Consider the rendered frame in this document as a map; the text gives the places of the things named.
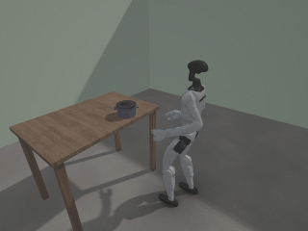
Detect pot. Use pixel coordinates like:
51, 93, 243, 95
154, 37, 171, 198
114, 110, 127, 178
114, 104, 139, 119

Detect right robot hand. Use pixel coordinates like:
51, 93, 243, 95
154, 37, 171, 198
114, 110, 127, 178
165, 110, 181, 120

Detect robot left upper arm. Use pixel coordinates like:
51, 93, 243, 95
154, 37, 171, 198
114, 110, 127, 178
182, 90, 203, 131

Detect table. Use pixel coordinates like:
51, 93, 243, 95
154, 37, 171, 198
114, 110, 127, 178
9, 91, 160, 231

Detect lid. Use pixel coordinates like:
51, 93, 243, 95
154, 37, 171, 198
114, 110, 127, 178
115, 100, 137, 110

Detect robot left forearm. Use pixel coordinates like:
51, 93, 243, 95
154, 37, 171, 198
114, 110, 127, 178
165, 121, 200, 138

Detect robot left shin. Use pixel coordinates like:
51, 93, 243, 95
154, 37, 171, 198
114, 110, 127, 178
162, 169, 175, 201

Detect left robot hand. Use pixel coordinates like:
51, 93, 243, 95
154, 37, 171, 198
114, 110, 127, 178
151, 128, 167, 141

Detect left robot foot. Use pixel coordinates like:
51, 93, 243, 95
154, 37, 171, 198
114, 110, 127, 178
158, 193, 178, 207

